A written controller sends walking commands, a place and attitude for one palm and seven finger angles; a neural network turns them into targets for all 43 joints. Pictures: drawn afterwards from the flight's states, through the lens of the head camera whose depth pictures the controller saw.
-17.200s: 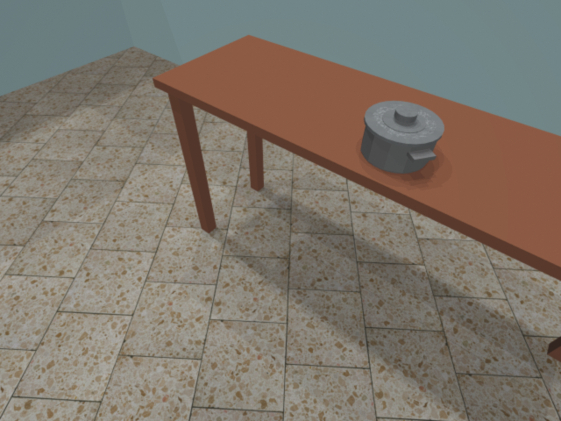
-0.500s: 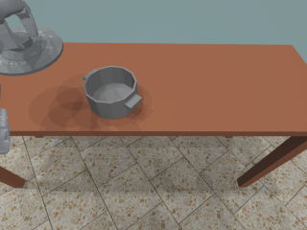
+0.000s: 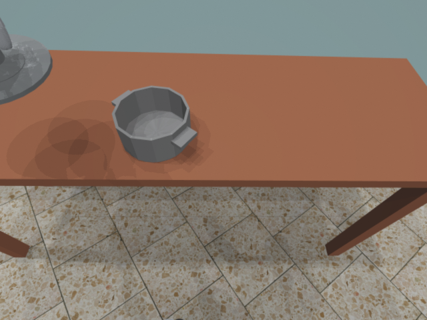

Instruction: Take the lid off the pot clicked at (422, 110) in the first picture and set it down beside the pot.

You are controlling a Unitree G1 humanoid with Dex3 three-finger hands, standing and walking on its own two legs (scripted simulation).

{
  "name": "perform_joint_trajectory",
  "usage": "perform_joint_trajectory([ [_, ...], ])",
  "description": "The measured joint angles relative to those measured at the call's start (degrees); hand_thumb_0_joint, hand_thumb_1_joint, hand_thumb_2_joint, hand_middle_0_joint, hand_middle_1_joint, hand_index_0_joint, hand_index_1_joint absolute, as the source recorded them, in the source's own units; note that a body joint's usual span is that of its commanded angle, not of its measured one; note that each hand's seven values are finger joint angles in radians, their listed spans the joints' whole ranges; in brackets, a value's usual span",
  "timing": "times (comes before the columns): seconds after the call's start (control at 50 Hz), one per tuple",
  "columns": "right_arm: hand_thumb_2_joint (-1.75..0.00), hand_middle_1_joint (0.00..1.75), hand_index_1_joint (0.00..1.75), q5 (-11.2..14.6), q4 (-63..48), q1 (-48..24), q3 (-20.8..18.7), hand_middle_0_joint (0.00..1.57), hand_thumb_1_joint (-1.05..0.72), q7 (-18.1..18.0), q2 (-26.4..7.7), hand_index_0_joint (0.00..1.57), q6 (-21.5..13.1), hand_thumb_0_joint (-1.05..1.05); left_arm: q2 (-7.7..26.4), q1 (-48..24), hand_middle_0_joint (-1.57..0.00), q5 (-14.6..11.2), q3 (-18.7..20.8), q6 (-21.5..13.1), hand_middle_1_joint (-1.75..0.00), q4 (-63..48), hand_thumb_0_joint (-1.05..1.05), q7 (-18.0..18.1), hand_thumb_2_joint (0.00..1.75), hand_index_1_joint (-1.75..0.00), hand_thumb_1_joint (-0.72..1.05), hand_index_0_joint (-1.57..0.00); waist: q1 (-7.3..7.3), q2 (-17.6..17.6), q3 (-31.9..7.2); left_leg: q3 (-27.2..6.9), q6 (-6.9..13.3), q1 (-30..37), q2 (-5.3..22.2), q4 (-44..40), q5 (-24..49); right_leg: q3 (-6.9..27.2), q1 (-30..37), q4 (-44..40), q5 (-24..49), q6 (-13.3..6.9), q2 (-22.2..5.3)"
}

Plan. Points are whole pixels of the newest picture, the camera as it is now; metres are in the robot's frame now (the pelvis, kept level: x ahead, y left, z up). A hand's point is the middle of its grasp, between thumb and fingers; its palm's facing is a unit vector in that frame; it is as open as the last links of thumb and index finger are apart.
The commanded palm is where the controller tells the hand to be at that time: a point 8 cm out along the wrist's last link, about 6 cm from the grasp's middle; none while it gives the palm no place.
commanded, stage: move the lid sideways beside the pot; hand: left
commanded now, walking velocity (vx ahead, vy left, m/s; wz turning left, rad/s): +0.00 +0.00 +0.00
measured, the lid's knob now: out of the picture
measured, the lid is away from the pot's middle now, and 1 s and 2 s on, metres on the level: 0.23 0.23 0.23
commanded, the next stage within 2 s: lower the lid onto the table in 0.12 s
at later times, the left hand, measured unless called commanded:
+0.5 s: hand out of the picture +0.48 +0.33 +0.23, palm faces -0.31 -0.16 -0.94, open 7.6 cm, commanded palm +0.51 +0.33 +0.30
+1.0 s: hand out of the picture +0.48 +0.32 +0.20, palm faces -0.36 -0.15 -0.92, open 7.6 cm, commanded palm +0.51 +0.33 +0.27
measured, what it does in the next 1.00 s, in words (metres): stands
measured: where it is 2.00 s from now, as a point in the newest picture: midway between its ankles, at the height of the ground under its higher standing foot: outside the picture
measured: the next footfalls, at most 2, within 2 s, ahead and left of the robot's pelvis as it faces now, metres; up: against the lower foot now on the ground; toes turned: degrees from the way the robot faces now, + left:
none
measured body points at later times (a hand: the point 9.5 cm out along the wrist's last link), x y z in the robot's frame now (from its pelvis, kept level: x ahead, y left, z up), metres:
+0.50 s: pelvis +0.01 +0.00 +0.00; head +0.08 +0.01 +0.44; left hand +0.49 +0.34 +0.28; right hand +0.02 -0.28 -0.12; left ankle +0.04 +0.11 -0.73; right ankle -0.05 -0.15 -0.73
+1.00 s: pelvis +0.00 +0.00 +0.00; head +0.08 +0.01 +0.44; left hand +0.49 +0.33 +0.25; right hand +0.02 -0.29 -0.13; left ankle +0.04 +0.11 -0.73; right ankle -0.05 -0.15 -0.73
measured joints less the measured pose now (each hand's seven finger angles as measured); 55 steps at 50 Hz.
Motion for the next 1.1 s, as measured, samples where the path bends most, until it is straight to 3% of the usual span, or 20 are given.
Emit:
perform_joint_trajectory([
  [0.06,-0.90,0.30,0.30,-0.07,0.35,0.79,-0.18,0.20,-0.90,-0.09,-0.02,0.20,-0.27,0.01,0.25,-0.24,-0.58,0.09,-0.93,0.22,-0.94,-0.34,0.01,-0.12,0.78,-0.98,0.27,-0.61,0.13,-0.04,0.09,0.03,0.01,-0.23,0.02,0.03,-0.05,0.04,-0.18,-0.12,0.04,-0.02,0.02],
  [0.26,-0.90,0.30,0.30,-0.13,0.49,1.37,-0.10,0.20,-0.90,0.07,-0.01,0.20,-0.01,0.01,1.19,-0.88,-0.58,0.70,1.22,-0.24,-0.94,1.19,0.01,0.14,0.78,-0.98,0.27,-0.61,-0.78,0.06,-0.26,0.31,0.06,-0.80,0.28,0.48,-0.50,0.39,-0.68,-0.17,0.00,0.08,0.21],
  [0.38,-0.90,0.30,0.30,-0.02,0.25,1.29,-0.06,0.20,-0.90,0.42,-0.10,0.20,-0.01,0.01,1.18,-2.11,-0.58,1.17,1.12,1.29,-0.94,4.47,0.01,0.23,0.78,-0.98,0.27,-0.61,-1.26,0.18,-0.43,0.44,0.13,-1.13,0.27,0.61,-0.65,0.52,-1.05,-0.06,-0.09,0.16,0.18],
  [0.54,-0.90,0.30,0.30,-0.17,0.09,1.70,-0.47,0.20,-0.90,0.44,0.14,0.20,-0.22,0.01,0.64,-0.89,-0.58,0.98,0.84,1.58,-0.94,3.77,0.01,0.50,0.78,-0.98,0.28,-0.61,-0.98,0.02,-0.66,0.48,0.10,-1.46,0.26,0.83,-0.85,0.58,-1.38,0.14,-0.27,0.17,0.16],
  [0.74,-0.90,0.30,0.30,-0.19,-0.38,1.13,-0.63,0.20,-0.90,0.45,0.11,0.20,0.34,0.01,0.06,1.45,-0.58,0.58,2.59,0.23,-0.94,3.20,0.01,1.39,0.78,-0.98,0.28,-0.61,-0.95,0.24,-1.00,0.48,0.05,-1.98,0.39,1.63,-1.16,0.65,-2.06,1.21,-0.72,0.12,0.26],
  [1.1,-0.90,0.30,0.30,-0.12,0.35,1.12,-0.60,0.20,-0.90,-0.64,0.02,0.20,0.00,0.01,-0.84,3.02,-0.58,0.01,1.67,-1.36,-0.94,4.66,0.01,2.18,0.78,-0.98,0.28,-0.61,-1.29,-0.02,-1.15,0.29,-0.09,-3.73,0.83,3.49,-1.72,0.64,-3.87,3.24,-1.36,-0.04,0.70],
])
